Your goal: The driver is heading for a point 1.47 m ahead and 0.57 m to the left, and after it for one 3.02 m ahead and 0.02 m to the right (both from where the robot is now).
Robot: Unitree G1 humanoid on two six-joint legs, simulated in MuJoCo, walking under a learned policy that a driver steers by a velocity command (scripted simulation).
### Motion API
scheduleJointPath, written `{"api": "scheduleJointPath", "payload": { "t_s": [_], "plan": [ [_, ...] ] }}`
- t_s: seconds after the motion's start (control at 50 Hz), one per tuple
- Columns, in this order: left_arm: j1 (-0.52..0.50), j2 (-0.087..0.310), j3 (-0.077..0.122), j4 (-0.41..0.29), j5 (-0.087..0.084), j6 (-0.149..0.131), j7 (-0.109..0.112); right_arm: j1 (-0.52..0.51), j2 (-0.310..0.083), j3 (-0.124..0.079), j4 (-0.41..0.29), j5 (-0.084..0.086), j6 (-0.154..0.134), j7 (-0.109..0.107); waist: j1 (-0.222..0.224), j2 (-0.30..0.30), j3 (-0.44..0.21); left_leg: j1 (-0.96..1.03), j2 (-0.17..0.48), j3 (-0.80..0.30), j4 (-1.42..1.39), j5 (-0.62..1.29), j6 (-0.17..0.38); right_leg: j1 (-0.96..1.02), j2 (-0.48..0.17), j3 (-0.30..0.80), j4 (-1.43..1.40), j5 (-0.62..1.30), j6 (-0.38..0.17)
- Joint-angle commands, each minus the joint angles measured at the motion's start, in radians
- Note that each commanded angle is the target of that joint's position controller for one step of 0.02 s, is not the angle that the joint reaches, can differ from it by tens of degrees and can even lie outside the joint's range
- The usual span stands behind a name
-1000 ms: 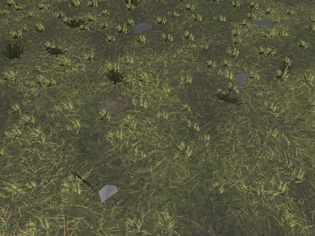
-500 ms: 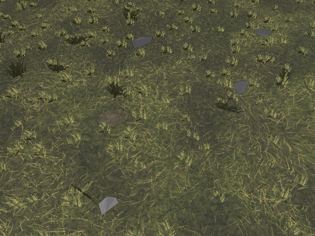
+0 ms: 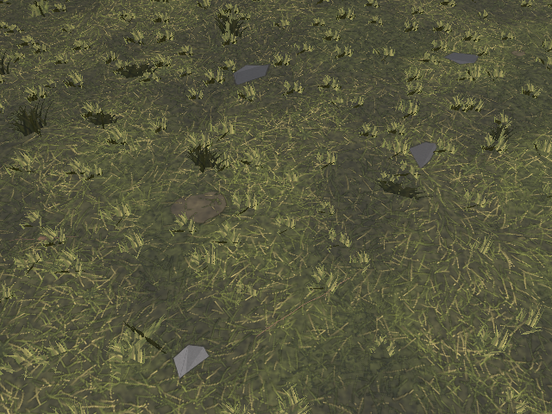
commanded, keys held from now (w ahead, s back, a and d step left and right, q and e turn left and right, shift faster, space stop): shift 0.42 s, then w+shift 0.58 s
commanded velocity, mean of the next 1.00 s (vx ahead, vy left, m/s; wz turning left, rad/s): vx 0.36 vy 0.00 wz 0.00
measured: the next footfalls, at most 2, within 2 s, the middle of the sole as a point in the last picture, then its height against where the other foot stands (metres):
right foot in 1.14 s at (319, 400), level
left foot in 1.64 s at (210, 271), level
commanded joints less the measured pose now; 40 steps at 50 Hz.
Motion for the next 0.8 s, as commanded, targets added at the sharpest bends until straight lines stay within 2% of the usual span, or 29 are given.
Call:
{"api": "scheduleJointPath", "payload": {
  "t_s": [0.02, 0.42, 0.44, 0.46, 0.48, 0.5, 0.52, 0.54, 0.56, 0.58, 0.6, 0.62, 0.64, 0.66, 0.68, 0.7, 0.72, 0.74, 0.76, 0.78, 0.8],
  "plan": [
    [0.03, 0.1, 0.021, -0.018, -0.002, -0.011, 0.005, 0.022, -0.109, -0.019, -0.015, 0.0, -0.006, -0.005, 0.0, -0.001, -0.007, 0.034, -0.008, 0.016, -0.058, 0.174, 0.016, -0.053, -0.037, 0.026, -0.1, 0.23, -0.01],
    [0.062, 0.076, 0.005, 0.126, -0.007, -0.007, 0.009, 0.086, -0.071, -0.006, 0.034, 0.0, -0.006, -0.01, 0.007, 0.001, 0.018, 0.02, -0.021, 0.027, -0.068, 0.153, 0.024, -0.064, -0.028, 0.007, -0.115, 0.186, -0.004],
    [0.092, 0.08, 0.008, 0.144, -0.012, -0.003, 0.012, 0.12, -0.059, -0.005, 0.05, 0.006, -0.004, -0.011, 0.011, -0.014, -0.029, 0.028, -0.058, 0.07, -0.037, -0.06, 0.033, -0.045, -0.01, -0.005, -0.123, -0.063, -0.02],
    [0.103, 0.115, 0.02, 0.143, -0.023, 0.001, 0.014, 0.126, -0.07, -0.01, 0.048, 0.017, -0.005, -0.011, 0.018, -0.037, 0.006, -0.032, -0.081, 0.088, 0.007, -0.318, 0.052, -0.083, -0.02, 0.027, -0.139, -0.38, -0.051],
    [0.125, 0.14, 0.027, 0.138, -0.03, -0.004, 0.013, 0.088, -0.082, -0.014, 0.023, 0.018, -0.015, -0.008, 0.04, -0.06, 0.081, -0.142, -0.073, 0.072, 0.051, -0.453, 0.069, -0.127, -0.075, 0.113, -0.188, -0.586, -0.092],
    [0.156, 0.17, 0.036, 0.135, -0.037, -0.022, 0.009, 0.021, -0.047, -0.004, -0.023, 0.022, -0.037, 0.0, 0.066, -0.127, 0.132, -0.232, -0.068, 0.088, 0.135, -0.375, 0.069, -0.117, -0.175, 0.259, -0.268, -0.657, -0.145],
    [0.139, 0.205, 0.05, 0.127, -0.045, -0.041, 0.008, -0.02, -0.006, 0.007, -0.054, 0.03, -0.064, 0.014, 0.066, -0.226, 0.148, -0.282, -0.056, 0.106, 0.275, -0.179, 0.07, -0.099, -0.289, 0.412, -0.365, -0.629, -0.201],
    [0.121, 0.199, 0.052, 0.118, -0.041, -0.056, 0.006, -0.046, -0.031, 0.001, -0.072, 0.03, -0.086, 0.026, 0.068, -0.222, 0.165, -0.324, -0.003, 0.046, 0.373, -0.161, 0.091, -0.117, -0.356, 0.501, -0.408, -0.55, -0.237],
    [0.079, 0.169, 0.042, 0.094, -0.031, -0.07, 0.002, -0.053, -0.043, -0.003, -0.092, 0.037, -0.105, 0.035, 0.049, -0.197, 0.163, -0.368, 0.031, 0.011, 0.427, -0.192, 0.114, -0.102, -0.376, 0.511, -0.41, -0.469, -0.238],
    [0.024, 0.151, 0.036, 0.067, -0.036, -0.079, -0.004, -0.032, -0.041, -0.002, -0.102, 0.043, -0.119, 0.041, 0.02, -0.176, 0.146, -0.367, 0.057, -0.005, 0.378, -0.203, 0.134, -0.085, -0.364, 0.459, -0.4, -0.398, -0.213],
    [-0.022, 0.155, 0.036, 0.047, -0.051, -0.08, -0.008, 0.018, -0.041, -0.002, -0.093, 0.044, -0.13, 0.045, -0.011, -0.163, 0.115, -0.255, 0.054, 0.02, 0.238, -0.188, 0.148, -0.115, -0.319, 0.355, -0.388, -0.322, -0.173],
    [-0.062, 0.178, 0.041, 0.038, -0.061, -0.078, -0.009, 0.111, -0.039, -0.008, -0.057, 0.041, -0.137, 0.047, -0.06, -0.159, 0.077, -0.045, 0.012, 0.087, 0.082, -0.111, 0.147, -0.198, -0.241, 0.233, -0.34, -0.271, -0.138],
    [-0.069, 0.181, 0.041, 0.034, -0.053, -0.071, -0.008, 0.237, -0.055, -0.025, 0.003, 0.032, -0.139, 0.044, -0.106, -0.113, 0.033, 0.156, -0.07, 0.179, 0.013, -0.004, 0.115, -0.271, -0.167, 0.144, -0.235, -0.273, -0.123],
    [-0.088, 0.156, 0.032, 0.013, -0.035, -0.072, -0.007, 0.355, -0.067, -0.038, 0.052, 0.024, -0.137, 0.043, -0.147, -0.024, 0.01, 0.304, -0.1, 0.185, 0.006, 0.029, 0.087, -0.359, -0.112, 0.081, -0.077, -0.212, -0.109],
    [-0.141, 0.084, 0.011, -0.022, -0.023, -0.083, -0.017, 0.528, -0.104, -0.051, 0.078, 0.019, -0.138, 0.038, -0.216, 0.183, -0.045, 0.468, 0.079, -0.105, -0.115, -0.127, 0.131, -0.519, -0.047, -0.016, 0.316, -0.073, -0.07],
    [-0.129, -0.005, -0.008, -0.062, -0.022, -0.107, -0.027, 0.544, -0.151, -0.039, 0.043, 0.014, -0.151, 0.053, -0.158, 0.319, -0.056, 0.487, 0.274, -0.545, -0.224, -0.27, 0.226, -0.717, 0.025, 0.002, 0.621, -0.182, -0.063],
    [-0.1, -0.018, -0.016, -0.087, -0.08, -0.126, -0.033, 0.455, -0.161, -0.037, 0.021, 0.001, -0.164, 0.061, -0.098, 0.292, -0.02, 0.419, 0.403, -0.839, -0.373, -0.622, 0.346, -0.885, -0.026, 0.085, 0.788, -0.107, -0.098],
    [-0.163, 0.032, -0.017, -0.11, -0.091, -0.139, -0.039, 0.333, -0.113, -0.018, -0.016, 0.0, -0.171, 0.068, -0.067, 0.152, 0.082, 0.365, 0.399, -0.754, -0.369, -0.612, 0.335, -0.993, -0.102, 0.083, 0.866, -0.017, -0.117],
    [-0.17, 0.055, -0.014, -0.11, -0.062, -0.142, -0.043, 0.269, -0.089, -0.006, -0.038, -0.004, -0.165, 0.075, -0.043, 0.073, 0.079, 0.318, 0.343, -0.594, -0.335, -0.47, 0.298, -0.972, -0.14, 0.065, 0.857, 0.072, -0.116],
    [-0.145, 0.066, -0.009, -0.098, -0.034, -0.138, -0.045, 0.237, -0.079, 0.002, -0.056, -0.007, -0.156, 0.08, -0.018, 0.059, 0.061, 0.26, 0.275, -0.46, -0.342, -0.359, 0.264, -0.896, -0.168, 0.052, 0.79, 0.132, -0.104],
    [-0.135, 0.084, 0.0, -0.093, -0.024, -0.13, -0.051, 0.235, -0.058, 0.009, -0.059, -0.006, -0.146, 0.079, -0.006, 0.071, 0.069, 0.209, 0.228, -0.365, -0.361, -0.277, 0.239, -0.837, -0.181, 0.037, 0.719, 0.179, -0.082]
  ]
}}
Over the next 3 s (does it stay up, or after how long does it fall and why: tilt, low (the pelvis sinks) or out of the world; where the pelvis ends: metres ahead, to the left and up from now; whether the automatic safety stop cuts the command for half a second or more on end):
stays up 1.61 0.85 -0.04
